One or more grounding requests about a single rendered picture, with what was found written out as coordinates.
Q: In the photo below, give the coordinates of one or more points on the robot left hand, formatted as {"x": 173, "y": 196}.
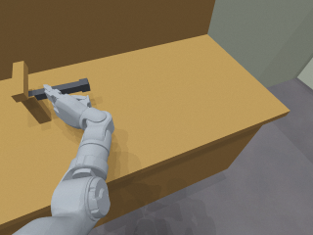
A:
{"x": 68, "y": 108}

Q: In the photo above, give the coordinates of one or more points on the tap lever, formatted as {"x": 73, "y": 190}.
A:
{"x": 67, "y": 88}

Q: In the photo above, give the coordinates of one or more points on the left robot forearm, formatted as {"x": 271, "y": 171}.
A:
{"x": 94, "y": 148}

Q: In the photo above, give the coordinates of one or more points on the robot left upper arm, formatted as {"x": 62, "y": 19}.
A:
{"x": 77, "y": 205}

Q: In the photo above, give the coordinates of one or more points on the counter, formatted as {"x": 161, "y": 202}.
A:
{"x": 182, "y": 108}

